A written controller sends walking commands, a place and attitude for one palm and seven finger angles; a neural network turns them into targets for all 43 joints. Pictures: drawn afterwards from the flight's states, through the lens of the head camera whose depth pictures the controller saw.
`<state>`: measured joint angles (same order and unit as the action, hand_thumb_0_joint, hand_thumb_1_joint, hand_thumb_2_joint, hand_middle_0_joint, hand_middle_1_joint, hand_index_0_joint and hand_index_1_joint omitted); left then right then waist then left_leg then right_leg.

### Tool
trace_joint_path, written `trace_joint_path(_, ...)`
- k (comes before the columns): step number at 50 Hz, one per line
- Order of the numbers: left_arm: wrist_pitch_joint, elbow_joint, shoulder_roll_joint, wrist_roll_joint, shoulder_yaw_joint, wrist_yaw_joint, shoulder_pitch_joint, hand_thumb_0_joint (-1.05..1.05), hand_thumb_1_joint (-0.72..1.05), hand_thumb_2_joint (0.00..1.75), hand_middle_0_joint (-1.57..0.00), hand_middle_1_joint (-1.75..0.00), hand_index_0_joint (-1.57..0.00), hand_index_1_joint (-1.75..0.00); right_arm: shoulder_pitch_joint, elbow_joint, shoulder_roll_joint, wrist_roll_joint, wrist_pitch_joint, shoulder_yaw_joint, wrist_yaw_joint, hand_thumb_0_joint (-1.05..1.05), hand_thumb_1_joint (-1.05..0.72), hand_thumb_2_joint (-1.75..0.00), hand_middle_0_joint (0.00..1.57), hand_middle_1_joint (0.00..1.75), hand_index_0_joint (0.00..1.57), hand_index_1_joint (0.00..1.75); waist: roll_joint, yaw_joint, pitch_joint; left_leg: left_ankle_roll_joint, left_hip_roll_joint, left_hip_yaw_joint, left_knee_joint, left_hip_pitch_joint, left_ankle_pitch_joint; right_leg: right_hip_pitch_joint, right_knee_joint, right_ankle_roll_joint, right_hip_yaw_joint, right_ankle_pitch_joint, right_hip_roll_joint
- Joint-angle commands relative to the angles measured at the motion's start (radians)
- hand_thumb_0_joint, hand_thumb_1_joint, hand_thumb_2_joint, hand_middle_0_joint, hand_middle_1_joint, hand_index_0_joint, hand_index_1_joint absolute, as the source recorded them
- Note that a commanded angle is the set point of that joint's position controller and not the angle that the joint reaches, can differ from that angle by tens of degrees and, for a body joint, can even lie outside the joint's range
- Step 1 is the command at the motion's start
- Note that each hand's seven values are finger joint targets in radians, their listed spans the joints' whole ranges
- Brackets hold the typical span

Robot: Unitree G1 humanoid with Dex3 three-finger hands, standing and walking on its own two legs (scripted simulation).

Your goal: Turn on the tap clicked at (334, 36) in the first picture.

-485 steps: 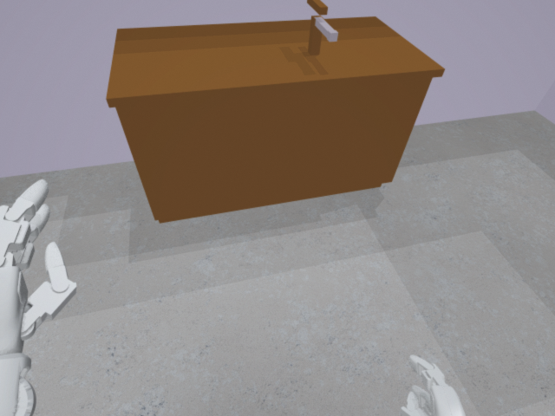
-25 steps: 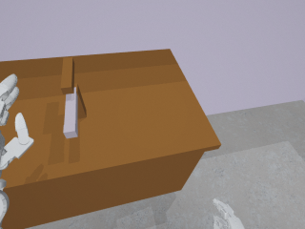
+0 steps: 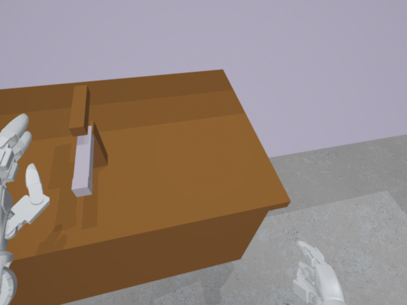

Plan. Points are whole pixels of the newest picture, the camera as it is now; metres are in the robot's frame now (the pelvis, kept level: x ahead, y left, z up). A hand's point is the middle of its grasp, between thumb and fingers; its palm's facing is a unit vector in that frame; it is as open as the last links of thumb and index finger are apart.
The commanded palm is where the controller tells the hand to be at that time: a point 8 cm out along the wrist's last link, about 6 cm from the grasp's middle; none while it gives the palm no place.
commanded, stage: come to a stop and stand still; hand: left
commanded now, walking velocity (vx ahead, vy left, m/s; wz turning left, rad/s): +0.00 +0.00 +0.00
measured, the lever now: (82, 186) +0.30 +0.27 +0.05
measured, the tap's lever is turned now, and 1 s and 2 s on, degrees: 0 0 0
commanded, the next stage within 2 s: look again from close up in 0.44 s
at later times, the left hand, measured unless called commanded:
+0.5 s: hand (66, 201) +0.22 +0.22 +0.15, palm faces +0.34 -0.86 -0.38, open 7.4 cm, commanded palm +0.16 +0.26 +0.17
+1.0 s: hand (52, 198) +0.22 +0.24 +0.16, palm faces +0.36 -0.87 -0.35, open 7.4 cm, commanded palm +0.16 +0.28 +0.17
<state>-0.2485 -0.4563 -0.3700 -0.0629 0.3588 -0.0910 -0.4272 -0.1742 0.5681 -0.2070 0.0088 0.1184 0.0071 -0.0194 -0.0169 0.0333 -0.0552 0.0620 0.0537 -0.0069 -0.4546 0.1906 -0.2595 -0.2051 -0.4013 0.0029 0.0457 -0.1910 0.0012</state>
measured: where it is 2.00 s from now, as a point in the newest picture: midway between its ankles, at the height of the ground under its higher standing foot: outside the picture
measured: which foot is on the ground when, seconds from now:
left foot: down 0.00-1.00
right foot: down 0.00-1.00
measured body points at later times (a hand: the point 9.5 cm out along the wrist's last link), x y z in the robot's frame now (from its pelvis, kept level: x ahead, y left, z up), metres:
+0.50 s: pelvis +0.00 -0.02 +0.00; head +0.02 -0.01 +0.45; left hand +0.19 +0.27 +0.17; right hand +0.17 -0.25 -0.08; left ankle -0.01 +0.07 -0.74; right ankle +0.01 -0.12 -0.74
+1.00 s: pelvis +0.00 +0.00 +0.00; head +0.02 +0.01 +0.45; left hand +0.19 +0.29 +0.18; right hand +0.19 -0.22 -0.07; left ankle -0.01 +0.07 -0.74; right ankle +0.01 -0.12 -0.74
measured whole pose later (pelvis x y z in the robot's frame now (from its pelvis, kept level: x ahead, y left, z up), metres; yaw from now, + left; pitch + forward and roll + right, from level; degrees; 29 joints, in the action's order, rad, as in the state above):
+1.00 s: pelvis +0.00 +0.00 +0.00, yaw +0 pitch +0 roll -1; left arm -0.20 -0.46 -0.37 -0.07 0.34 -0.10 -0.44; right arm -0.19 0.57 -0.19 0.01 0.10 0.02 -0.03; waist -0.02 0.03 -0.04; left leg 0.06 0.05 -0.01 -0.41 0.16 -0.24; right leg -0.18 -0.35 0.00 0.04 -0.17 0.01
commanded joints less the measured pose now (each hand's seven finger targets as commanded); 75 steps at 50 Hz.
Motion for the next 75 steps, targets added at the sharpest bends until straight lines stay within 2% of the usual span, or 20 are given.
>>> trace_joint_path(1, -0.056, -0.192, -0.139, -0.002, 0.079, -0.024, 0.093, 0.00, 0.90, 0.90, -0.20, -0.30, -0.20, -0.30, 0.067, -0.144, -0.120, -0.001, 0.047, -0.041, -0.019, 0.00, -0.90, -0.90, 0.20, 0.30, 0.20, 0.30, 0.073, -0.011, 0.153, -0.073, -0.114, 0.086, 0.108, 0.061, 0.181, 0.154, 0.021, -0.025, -0.085, 0.206, -0.063)
trace_joint_path(5, -0.052, -0.215, -0.173, 0.004, 0.104, -0.031, 0.107, 0.00, 0.90, 0.90, -0.20, -0.30, -0.20, -0.30, 0.081, -0.144, -0.119, 0.003, 0.056, -0.044, -0.022, 0.00, -0.90, -0.90, 0.20, 0.30, 0.20, 0.30, 0.068, -0.009, 0.140, -0.059, -0.109, 0.088, 0.117, 0.059, 0.122, 0.142, 0.048, -0.025, -0.106, 0.162, -0.061)
trace_joint_path(6, -0.054, -0.198, -0.142, 0.002, 0.078, -0.028, 0.106, 0.00, 0.90, 0.90, -0.20, -0.30, -0.20, -0.30, 0.071, -0.141, -0.121, -0.002, 0.053, -0.039, -0.021, 0.00, -0.90, -0.90, 0.20, 0.30, 0.20, 0.30, 0.075, -0.010, 0.136, -0.057, -0.105, 0.092, 0.125, 0.080, 0.115, 0.152, 0.049, -0.024, -0.093, 0.142, -0.061)
trace_joint_path(10, -0.049, -0.199, -0.172, 0.001, 0.112, -0.031, 0.064, 0.00, 0.90, 0.90, -0.20, -0.30, -0.20, -0.30, 0.076, -0.142, -0.120, 0.002, 0.057, -0.043, -0.021, 0.00, -0.90, -0.90, 0.20, 0.30, 0.20, 0.30, 0.061, -0.008, 0.145, -0.050, -0.102, 0.086, 0.112, 0.062, 0.106, 0.145, 0.070, -0.027, -0.114, 0.139, -0.064)
trace_joint_path(14, -0.044, -0.179, -0.152, -0.002, 0.097, -0.027, 0.049, 0.00, 0.90, 0.90, -0.20, -0.30, -0.20, -0.30, 0.063, -0.143, -0.124, 0.001, 0.056, -0.046, -0.019, 0.00, -0.90, -0.90, 0.20, 0.30, 0.20, 0.30, 0.026, -0.009, 0.143, -0.046, -0.100, 0.086, 0.109, 0.062, 0.105, 0.141, 0.085, -0.026, -0.120, 0.119, -0.067)
trace_joint_path(20, -0.038, -0.204, -0.179, -0.001, 0.114, -0.029, 0.049, 0.00, 0.90, 0.90, -0.20, -0.30, -0.20, -0.30, 0.079, -0.134, -0.125, 0.005, 0.059, -0.046, -0.021, 0.00, -0.90, -0.90, 0.20, 0.30, 0.20, 0.30, 0.052, -0.010, 0.156, -0.042, -0.102, 0.078, 0.102, 0.039, 0.122, 0.136, 0.088, -0.023, -0.121, 0.146, -0.067)
trace_joint_path(21, -0.038, -0.186, -0.148, -0.003, 0.091, -0.027, 0.042, 0.00, 0.90, 0.90, -0.20, -0.30, -0.20, -0.30, 0.066, -0.132, -0.126, -0.001, 0.056, -0.044, -0.021, 0.00, -0.90, -0.90, 0.20, 0.30, 0.20, 0.30, 0.048, -0.012, 0.156, -0.042, -0.102, 0.080, 0.106, 0.048, 0.126, 0.147, 0.084, -0.024, -0.111, 0.142, -0.068)
trace_joint_path(25, -0.033, -0.216, -0.179, 0.000, 0.115, -0.032, 0.045, 0.00, 0.90, 0.90, -0.20, -0.30, -0.20, -0.30, 0.075, -0.130, -0.127, 0.006, 0.057, -0.049, -0.022, 0.00, -0.90, -0.90, 0.20, 0.30, 0.20, 0.30, 0.057, -0.010, 0.167, -0.045, -0.106, 0.080, 0.100, 0.032, 0.164, 0.155, 0.070, -0.025, -0.111, 0.197, -0.066)
trace_joint_path(26, -0.033, -0.207, -0.150, -0.003, 0.089, -0.030, 0.042, 0.00, 0.90, 0.90, -0.20, -0.30, -0.20, -0.30, 0.066, -0.132, -0.128, 0.001, 0.054, -0.046, -0.021, 0.00, -0.90, -0.90, 0.20, 0.30, 0.20, 0.30, 0.060, -0.012, 0.167, -0.045, -0.106, 0.084, 0.107, 0.040, 0.166, 0.163, 0.065, -0.024, -0.101, 0.189, -0.065)
trace_joint_path(38, -0.023, -0.214, -0.156, -0.002, 0.095, -0.028, 0.031, 0.00, 0.90, 0.90, -0.20, -0.30, -0.20, -0.30, 0.061, -0.140, -0.126, 0.003, 0.042, -0.050, -0.023, 0.00, -0.90, -0.90, 0.20, 0.30, 0.20, 0.30, 0.064, -0.012, 0.173, -0.058, -0.123, 0.086, 0.110, 0.028, 0.249, 0.185, 0.039, -0.024, -0.087, 0.276, -0.060)
trace_joint_path(46, -0.019, -0.217, -0.151, -0.005, 0.085, -0.026, 0.060, 0.00, 0.90, 0.90, -0.20, -0.30, -0.20, -0.30, 0.064, -0.145, -0.120, 0.002, 0.034, -0.040, -0.027, 0.00, -0.90, -0.90, 0.20, 0.30, 0.20, 0.30, 0.079, -0.012, 0.139, -0.070, -0.128, 0.096, 0.147, 0.058, 0.227, 0.180, 0.038, -0.016, -0.066, 0.227, -0.043)
trace_joint_path(52, -0.038, -0.258, -0.164, -0.011, 0.102, -0.019, 0.066, 0.00, 0.90, 0.90, -0.20, -0.30, -0.20, -0.30, 0.064, -0.163, -0.115, 0.001, 0.032, -0.045, -0.025, 0.00, -0.90, -0.90, 0.20, 0.30, 0.20, 0.30, 0.122, -0.003, 0.153, -0.094, -0.172, 0.112, 0.128, 0.039, 0.416, 0.145, -0.014, -0.011, -0.053, 0.231, -0.028)
trace_joint_path(62, -0.088, -0.315, -0.181, -0.016, 0.152, 0.002, -0.005, 0.00, 0.90, 0.90, -0.20, -0.30, -0.20, -0.30, 0.047, -0.157, -0.104, -0.024, 0.058, -0.064, -0.012, 0.00, -0.90, -0.90, 0.20, 0.30, 0.20, 0.30, 0.167, -0.003, 0.182, -0.049, -0.305, 0.158, 0.045, 0.054, 0.563, 0.029, -0.130, -0.034, -0.053, 0.025, -0.038)
trace_joint_path(65, -0.097, -0.315, -0.195, -0.017, 0.181, 0.008, -0.023, 0.00, 0.90, 0.90, -0.20, -0.30, -0.20, -0.30, 0.055, -0.150, -0.104, -0.023, 0.068, -0.068, -0.014, 0.00, -0.90, -0.90, 0.20, 0.30, 0.20, 0.30, 0.133, -0.004, 0.188, -0.031, -0.296, 0.143, -0.003, 0.111, 0.459, 0.047, -0.124, -0.044, -0.071, 0.095, -0.045)
trace_joint_path(68, -0.110, -0.311, -0.191, -0.022, 0.189, 0.008, -0.027, 0.00, 0.90, 0.90, -0.20, -0.30, -0.20, -0.30, 0.045, -0.149, -0.109, -0.020, 0.078, -0.076, -0.020, 0.00, -0.90, -0.90, 0.20, 0.30, 0.20, 0.30, 0.087, -0.005, 0.205, -0.026, -0.229, 0.123, -0.068, 0.217, 0.200, 0.076, -0.112, -0.064, -0.138, 0.230, -0.087)
trace_joint_path(70, -0.111, -0.294, -0.205, -0.026, 0.205, 0.001, -0.043, 0.00, 0.90, 0.90, -0.20, -0.30, -0.20, -0.30, 0.023, -0.128, -0.102, -0.015, 0.079, -0.085, -0.023, 0.00, -0.90, -0.90, 0.20, 0.30, 0.20, 0.30, -0.033, -0.020, 0.219, -0.058, -0.105, 0.050, -0.193, 0.174, -0.020, -0.030, 0.027, -0.107, -0.270, 0.236, -0.180)
trace_joint_path(71, -0.111, -0.284, -0.183, -0.025, 0.173, -0.003, -0.040, 0.00, 0.90, 0.90, -0.20, -0.30, -0.20, -0.30, 0.000, -0.121, -0.098, -0.016, 0.074, -0.089, -0.018, 0.00, -0.90, -0.90, 0.20, 0.30, 0.20, 0.30, -0.102, -0.029, 0.219, -0.067, -0.040, 0.008, -0.282, 0.159, -0.132, -0.089, 0.122, -0.121, -0.334, 0.123, -0.258)
trace_joint_path(72, -0.111, -0.285, -0.207, -0.020, 0.196, -0.014, -0.038, 0.00, 0.90, 0.90, -0.20, -0.30, -0.20, -0.30, 0.016, -0.113, -0.095, -0.013, 0.072, -0.097, -0.019, 0.00, -0.90, -0.90, 0.20, 0.30, 0.20, 0.30, -0.152, -0.014, 0.222, -0.068, -0.011, 0.017, -0.426, 0.176, -0.206, -0.111, 0.193, -0.136, -0.382, 0.010, -0.320)
trace_joint_path(73, -0.100, -0.275, -0.199, -0.016, 0.193, -0.022, -0.062, 0.00, 0.90, 0.90, -0.20, -0.30, -0.20, -0.30, 0.034, -0.109, -0.088, -0.016, 0.067, -0.095, -0.018, 0.00, -0.90, -0.90, 0.20, 0.30, 0.20, 0.30, -0.154, -0.008, 0.220, -0.067, -0.017, 0.042, -0.515, 0.230, -0.239, -0.082, 0.199, -0.163, -0.386, -0.006, -0.347)
trace_joint_path(75, -0.084, -0.273, -0.208, -0.006, 0.205, -0.035, -0.104, 0.00, 0.90, 0.90, -0.20, -0.30, -0.20, -0.30, 0.073, -0.108, -0.075, -0.017, 0.060, -0.072, -0.023, 0.00, -0.90, -0.90, 0.20, 0.30, 0.20, 0.30, -0.102, -0.001, 0.236, -0.074, -0.040, 0.051, -0.477, 0.281, -0.268, -0.011, 0.132, -0.207, -0.341, 0.141, -0.335)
